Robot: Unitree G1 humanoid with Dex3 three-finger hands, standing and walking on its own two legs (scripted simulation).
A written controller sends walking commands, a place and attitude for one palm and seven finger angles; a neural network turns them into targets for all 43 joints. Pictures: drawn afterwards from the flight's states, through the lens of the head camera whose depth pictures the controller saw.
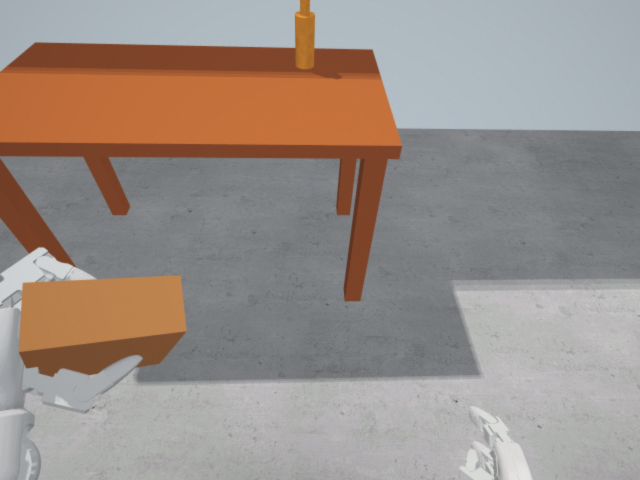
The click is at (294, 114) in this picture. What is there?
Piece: table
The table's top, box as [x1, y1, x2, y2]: [0, 42, 401, 158]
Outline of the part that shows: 0,72 0,155 398,158 401,148 400,140 372,50 368,49 314,48 314,66 310,69 300,69 295,66 294,48 35,42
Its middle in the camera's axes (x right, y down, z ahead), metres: -0.38 -0.42 +1.12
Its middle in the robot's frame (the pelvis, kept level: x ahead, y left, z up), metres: +1.10 +0.44 -0.08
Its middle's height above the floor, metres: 0.70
